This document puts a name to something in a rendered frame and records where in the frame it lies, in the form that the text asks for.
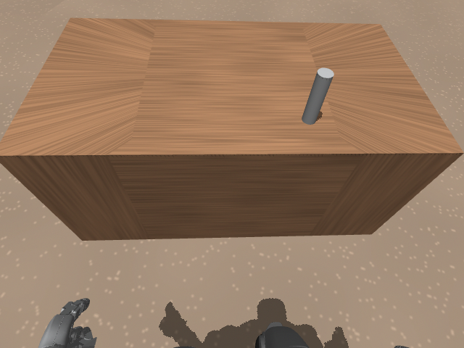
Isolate left robot hand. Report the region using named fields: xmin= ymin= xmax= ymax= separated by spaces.
xmin=38 ymin=298 xmax=96 ymax=348

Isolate can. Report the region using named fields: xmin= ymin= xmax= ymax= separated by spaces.
xmin=302 ymin=68 xmax=334 ymax=125

